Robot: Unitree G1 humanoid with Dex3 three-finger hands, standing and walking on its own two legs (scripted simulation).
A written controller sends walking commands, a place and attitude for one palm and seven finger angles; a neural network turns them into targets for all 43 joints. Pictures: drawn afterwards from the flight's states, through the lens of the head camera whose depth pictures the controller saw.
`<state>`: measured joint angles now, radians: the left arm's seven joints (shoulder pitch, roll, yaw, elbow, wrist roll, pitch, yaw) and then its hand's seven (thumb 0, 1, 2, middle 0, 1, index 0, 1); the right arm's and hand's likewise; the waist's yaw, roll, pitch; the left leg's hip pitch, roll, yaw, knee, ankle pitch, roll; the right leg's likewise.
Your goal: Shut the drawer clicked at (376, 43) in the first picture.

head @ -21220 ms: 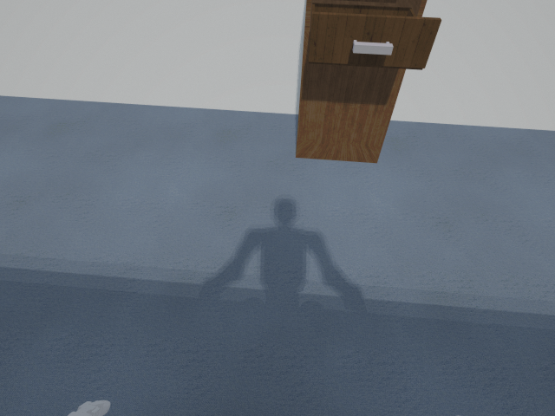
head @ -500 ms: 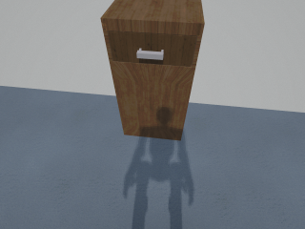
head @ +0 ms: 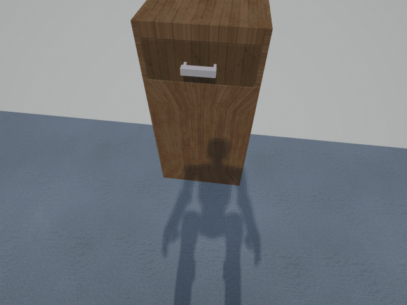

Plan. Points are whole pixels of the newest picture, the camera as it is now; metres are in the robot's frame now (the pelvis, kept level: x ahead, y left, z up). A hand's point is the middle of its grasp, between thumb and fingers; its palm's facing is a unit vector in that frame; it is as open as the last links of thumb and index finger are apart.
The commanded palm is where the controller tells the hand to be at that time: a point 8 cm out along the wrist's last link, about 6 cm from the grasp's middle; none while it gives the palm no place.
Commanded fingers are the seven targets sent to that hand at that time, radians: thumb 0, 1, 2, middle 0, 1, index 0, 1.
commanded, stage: look to check the result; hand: left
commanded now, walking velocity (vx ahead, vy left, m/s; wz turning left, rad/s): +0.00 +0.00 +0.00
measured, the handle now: (199, 68) +0.87 +0.06 +0.00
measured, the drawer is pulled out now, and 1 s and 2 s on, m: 0.00 0.00 0.00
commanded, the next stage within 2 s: stand and wait in 0.10 s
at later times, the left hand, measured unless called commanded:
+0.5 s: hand out of the picture +0.03 +0.18 -0.17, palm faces +0.02 -0.98 -0.22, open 7.4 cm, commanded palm none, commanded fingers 0.00 0.90 0.90 -0.20 -0.30 -0.20 -0.30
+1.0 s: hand out of the picture +0.03 +0.18 -0.17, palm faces +0.02 -0.97 -0.22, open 7.4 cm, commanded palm none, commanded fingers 0.00 0.90 0.90 -0.20 -0.30 -0.20 -0.30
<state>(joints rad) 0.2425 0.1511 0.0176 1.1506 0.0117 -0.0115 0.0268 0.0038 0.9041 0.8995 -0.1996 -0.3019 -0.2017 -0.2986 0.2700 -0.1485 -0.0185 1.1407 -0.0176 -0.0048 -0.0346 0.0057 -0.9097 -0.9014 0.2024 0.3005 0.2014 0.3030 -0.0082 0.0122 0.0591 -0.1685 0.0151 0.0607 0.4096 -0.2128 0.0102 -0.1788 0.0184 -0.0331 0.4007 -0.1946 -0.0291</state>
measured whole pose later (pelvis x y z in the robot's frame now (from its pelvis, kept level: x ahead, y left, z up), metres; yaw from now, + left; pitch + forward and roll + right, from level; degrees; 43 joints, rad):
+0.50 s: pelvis +0.01 +0.00 +0.00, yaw +0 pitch -2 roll +0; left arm 0.22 0.17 0.02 1.15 0.01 -0.01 0.02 0.00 0.90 0.90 -0.20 -0.30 -0.20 -0.30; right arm 0.24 -0.17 -0.01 1.15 -0.02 -0.01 -0.03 0.01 -0.91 -0.90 0.20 0.30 0.20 0.30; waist -0.01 0.01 0.05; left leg -0.14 0.02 0.06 0.38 -0.21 0.01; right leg -0.15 0.02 -0.03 0.38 -0.20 -0.03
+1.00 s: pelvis +0.01 -0.01 +0.00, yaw +0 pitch -2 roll +0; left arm 0.22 0.18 0.02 1.16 0.01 -0.02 0.02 0.00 0.90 0.90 -0.20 -0.30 -0.20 -0.30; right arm 0.24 -0.18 -0.01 1.16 -0.02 -0.01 -0.03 0.01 -0.91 -0.90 0.20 0.30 0.20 0.30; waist -0.01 0.01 0.05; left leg -0.13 0.02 0.06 0.37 -0.21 0.00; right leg -0.14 0.03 -0.03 0.36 -0.19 -0.04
